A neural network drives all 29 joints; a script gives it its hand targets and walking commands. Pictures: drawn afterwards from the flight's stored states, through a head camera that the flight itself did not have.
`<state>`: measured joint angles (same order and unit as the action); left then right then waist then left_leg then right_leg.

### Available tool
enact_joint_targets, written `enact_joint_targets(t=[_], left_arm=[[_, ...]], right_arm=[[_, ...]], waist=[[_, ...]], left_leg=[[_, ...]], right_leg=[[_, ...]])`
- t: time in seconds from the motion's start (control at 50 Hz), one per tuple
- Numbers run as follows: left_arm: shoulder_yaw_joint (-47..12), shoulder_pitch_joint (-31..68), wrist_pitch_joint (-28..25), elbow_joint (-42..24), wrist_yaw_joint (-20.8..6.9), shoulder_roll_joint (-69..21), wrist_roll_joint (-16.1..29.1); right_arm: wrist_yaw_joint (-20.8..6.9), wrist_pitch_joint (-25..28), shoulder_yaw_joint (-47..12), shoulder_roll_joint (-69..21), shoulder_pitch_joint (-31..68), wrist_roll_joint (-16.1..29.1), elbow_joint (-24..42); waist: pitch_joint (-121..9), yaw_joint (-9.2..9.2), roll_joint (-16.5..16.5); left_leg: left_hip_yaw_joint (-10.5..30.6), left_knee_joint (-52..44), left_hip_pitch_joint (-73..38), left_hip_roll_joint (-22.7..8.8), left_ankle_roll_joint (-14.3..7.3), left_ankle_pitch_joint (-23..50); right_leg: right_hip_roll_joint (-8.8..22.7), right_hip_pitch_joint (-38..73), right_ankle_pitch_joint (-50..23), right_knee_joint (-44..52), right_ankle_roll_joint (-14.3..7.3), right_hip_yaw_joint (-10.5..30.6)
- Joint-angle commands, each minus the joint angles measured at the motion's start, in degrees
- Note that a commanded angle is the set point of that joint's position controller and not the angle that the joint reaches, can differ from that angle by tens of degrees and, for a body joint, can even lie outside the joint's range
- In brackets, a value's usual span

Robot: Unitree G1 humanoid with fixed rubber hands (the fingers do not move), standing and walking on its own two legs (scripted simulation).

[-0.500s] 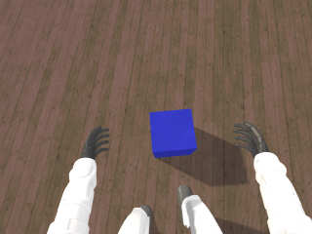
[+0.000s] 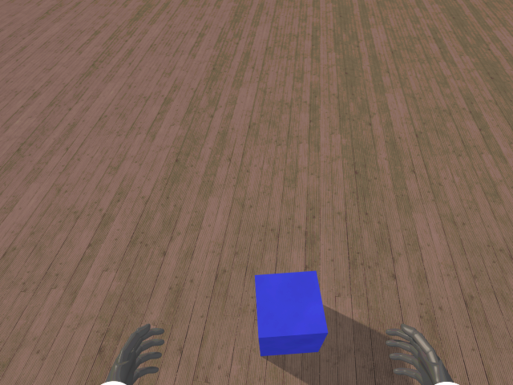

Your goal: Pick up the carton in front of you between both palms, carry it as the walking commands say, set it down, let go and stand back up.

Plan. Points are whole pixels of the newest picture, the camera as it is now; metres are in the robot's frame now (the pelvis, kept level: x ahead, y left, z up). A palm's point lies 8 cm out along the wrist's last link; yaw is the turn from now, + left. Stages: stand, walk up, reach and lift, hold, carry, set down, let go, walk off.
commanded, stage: let go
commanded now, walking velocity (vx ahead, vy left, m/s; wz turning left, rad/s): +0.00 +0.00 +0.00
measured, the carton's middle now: (287, 314) +0.44 -0.06 -0.65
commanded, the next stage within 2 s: stand in 0.30 s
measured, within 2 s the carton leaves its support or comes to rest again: neither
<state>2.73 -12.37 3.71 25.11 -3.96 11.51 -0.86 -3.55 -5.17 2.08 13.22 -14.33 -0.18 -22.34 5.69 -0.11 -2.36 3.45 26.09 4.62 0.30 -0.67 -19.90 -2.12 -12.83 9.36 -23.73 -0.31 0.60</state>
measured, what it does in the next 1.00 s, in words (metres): shifts its weight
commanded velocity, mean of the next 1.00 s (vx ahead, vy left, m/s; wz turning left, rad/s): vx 0.00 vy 0.00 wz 0.00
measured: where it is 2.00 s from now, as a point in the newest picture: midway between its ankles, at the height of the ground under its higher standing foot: outside the picture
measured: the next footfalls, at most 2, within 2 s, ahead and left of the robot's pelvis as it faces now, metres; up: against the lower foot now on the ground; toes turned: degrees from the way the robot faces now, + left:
none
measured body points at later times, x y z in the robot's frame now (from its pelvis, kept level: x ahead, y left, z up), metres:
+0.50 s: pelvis +0.03 +0.00 -0.01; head +0.04 +0.01 +0.44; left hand +0.14 +0.25 -0.13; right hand +0.14 -0.26 -0.10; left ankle -0.06 +0.11 -0.74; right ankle +0.04 -0.12 -0.74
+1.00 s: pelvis +0.05 +0.02 -0.02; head +0.05 +0.03 +0.43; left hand +0.12 +0.27 -0.16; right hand +0.09 -0.24 -0.13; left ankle -0.06 +0.11 -0.74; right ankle +0.04 -0.12 -0.74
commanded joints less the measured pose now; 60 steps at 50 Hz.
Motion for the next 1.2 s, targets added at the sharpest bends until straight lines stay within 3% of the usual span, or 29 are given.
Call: enact_joint_targets(t=[0.0,0.26,0.28,0.3,0.32,0.34,0.36,0.4,0.46,0.5,0.62,0.78,1.18], left_arm=[[1.12,3.01,0.31,-5.64,-0.05,4.39,-0.05],[1.56,2.35,1.84,-5.6,0.32,5.07,-0.72],[1.31,-0.1,0.71,-1.74,1.48,4.85,0.16],[1.8,-5.89,-2.98,7.68,3.81,8.72,-1.36],[1.81,-4.46,-4.4,7.41,4.97,9.91,-2.16],[1.4,-1.91,-5.48,7.76,5.29,8.99,-2.28],[1.14,-1.24,-6.3,8.52,5.19,8.4,-2.03],[0.67,-1.11,-7.71,10.52,4.27,7.45,-1.26],[0.41,-2.8,-8.99,14.02,3.84,7.97,-1.18],[0.18,-4.17,-8.91,15.84,4.08,8.14,-1.06],[-0.51,-6.58,-7.6,18.89,4.92,8.16,-0.58],[-1.16,-7.9,-6.0,21.29,5.67,7.92,-0.39],[-2.55,-8.73,-3.26,28.98,6.41,6.92,-0.32]], right_arm=[[-0.12,-0.61,1.76,5.63,2.47,-0.13,5.38],[0.09,-1.55,2.04,5.17,1.65,-0.22,5.24],[1.45,-4.7,2.76,7.14,3.19,-1.3,5.72],[3.49,1.54,2.61,6.68,-0.94,-2.31,-2.38],[4.5,3.72,2.26,6.34,-3.65,-3.43,-3.2],[4.64,5.25,2.03,6.38,-3.19,-3.64,-4.44],[4.69,6.41,1.97,6.6,-2.86,-3.3,-5.09],[4.69,8.09,1.45,6.6,-1.73,-2.24,-6.24],[4.95,9.25,1.03,6.8,-2.37,-1.48,-7.95],[5.3,9.14,0.94,7.27,-3.87,-1.03,-9.09],[6.08,7.96,0.17,7.5,-7.66,-0.44,-11.3],[6.65,7.11,-0.49,7.56,-10.11,-0.07,-13.72],[6.81,5.27,-1.46,6.06,-14.04,-0.45,-22.69]], waist=[[-2.12,-0.26,-0.54],[-4.82,0.3,0.92],[-8.52,0.63,1.68],[-8.22,1.03,8.1],[-4.12,-0.45,9.01],[-2.02,-0.93,7.47],[-2.17,-1.19,4.66],[-6.55,-0.61,-0.17],[-11.38,-0.28,0.86],[-11.89,-0.36,0.42],[-10.7,-0.65,0.14],[-9.56,-0.5,0.91],[-4.24,-0.48,1.18]], left_leg=[[-1.27,-10.29,24.0,-1.78,-0.7,4.65],[-1.71,-7.5,16.01,-0.21,1.25,14.82],[-0.88,-5.65,12.72,0.26,1.33,17.71],[-2.61,-2.69,7.7,-3.33,3.01,-5.79],[-1.19,-2.33,6.9,-3.53,3.03,-8.88],[0.26,-2.27,7.9,-4.29,2.42,-8.91],[1.23,-2.19,8.59,-4.9,1.67,-8.55],[3.28,-3.03,10.75,-6.14,0.72,-4.94],[2.66,-0.58,9.57,-5.81,1.06,6.74],[2.21,0.73,8.24,-5.79,1.26,13.69],[0.79,2.9,7.54,-6.02,0.44,26.18],[-0.15,3.17,7.13,-6.07,-0.96,34.1],[-0.05,0.11,6.21,-5.65,-2.57,23.74]], right_leg=[[-1.24,26.32,-9.94,-2.94,0.74,0.42],[-0.48,26.11,-17.5,-1.85,0.17,1.49],[-1.74,23.24,-16.35,-3.71,0.36,1.7],[7.17,6.65,1.64,1.81,2.5,3.87],[7.08,-1.04,14.8,4.6,2.85,7.32],[6.79,-6.41,17.33,5.18,2.6,8.09],[6.26,-7.56,15.04,4.26,2.13,8.12],[5.27,-3.26,2.79,-0.75,1.08,6.88],[6.0,0.31,-11.06,-4.75,0.14,7.7],[5.82,-0.25,-14.6,-6.27,-0.04,7.49],[4.87,-1.99,-14.73,-9.05,-0.29,6.31],[4.44,-1.82,-14.94,-11.23,-0.45,5.73],[4.05,-2.09,-10.32,-9.63,-0.85,6.74]])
